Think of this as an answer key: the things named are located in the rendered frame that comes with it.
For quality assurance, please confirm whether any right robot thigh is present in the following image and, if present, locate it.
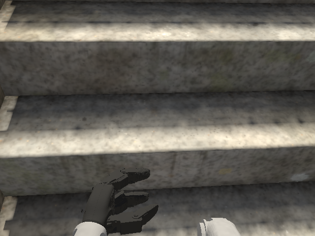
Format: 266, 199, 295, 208
197, 217, 241, 236

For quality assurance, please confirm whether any robot left forearm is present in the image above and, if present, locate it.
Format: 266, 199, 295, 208
72, 221, 107, 236

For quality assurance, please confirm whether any left robot hand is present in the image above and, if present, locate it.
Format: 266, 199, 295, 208
81, 166, 158, 236

